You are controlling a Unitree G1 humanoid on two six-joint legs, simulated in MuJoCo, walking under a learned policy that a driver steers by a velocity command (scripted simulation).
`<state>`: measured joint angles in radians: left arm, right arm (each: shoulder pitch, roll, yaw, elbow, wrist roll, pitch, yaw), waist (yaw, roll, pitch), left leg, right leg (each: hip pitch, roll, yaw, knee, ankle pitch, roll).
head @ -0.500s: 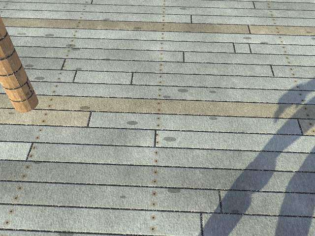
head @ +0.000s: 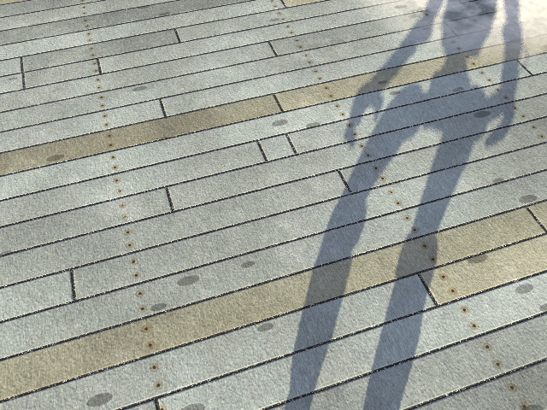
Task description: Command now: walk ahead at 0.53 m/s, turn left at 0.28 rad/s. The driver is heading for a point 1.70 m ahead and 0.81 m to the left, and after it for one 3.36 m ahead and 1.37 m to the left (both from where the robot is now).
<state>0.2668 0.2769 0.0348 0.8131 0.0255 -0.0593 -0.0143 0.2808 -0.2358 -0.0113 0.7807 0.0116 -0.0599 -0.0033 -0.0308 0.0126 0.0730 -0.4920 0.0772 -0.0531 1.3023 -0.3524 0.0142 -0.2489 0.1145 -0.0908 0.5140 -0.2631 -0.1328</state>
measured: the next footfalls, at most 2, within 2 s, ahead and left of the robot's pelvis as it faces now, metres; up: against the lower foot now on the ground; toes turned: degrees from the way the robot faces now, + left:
left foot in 0.24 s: +0.38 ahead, +0.12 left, +0.00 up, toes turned +9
right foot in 0.70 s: +0.49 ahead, -0.04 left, +0.00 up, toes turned +46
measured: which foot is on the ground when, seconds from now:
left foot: up 0.00-0.22, down 0.24-0.72, up 0.74-1.00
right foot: down 0.00-0.24, up 0.26-0.68, down 0.70-1.00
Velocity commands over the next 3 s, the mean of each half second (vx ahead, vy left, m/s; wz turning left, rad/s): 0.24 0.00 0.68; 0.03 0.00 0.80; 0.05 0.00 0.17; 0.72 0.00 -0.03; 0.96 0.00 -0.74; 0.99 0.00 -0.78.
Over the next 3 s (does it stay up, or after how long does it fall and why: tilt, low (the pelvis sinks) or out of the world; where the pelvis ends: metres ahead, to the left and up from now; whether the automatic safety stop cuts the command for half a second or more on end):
stays up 1.21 0.69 -0.01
